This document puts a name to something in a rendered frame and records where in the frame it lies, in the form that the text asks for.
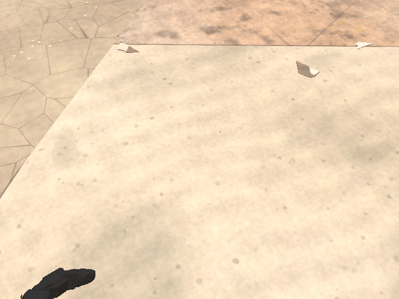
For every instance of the robot left hand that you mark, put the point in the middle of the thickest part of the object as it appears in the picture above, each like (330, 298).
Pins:
(59, 281)

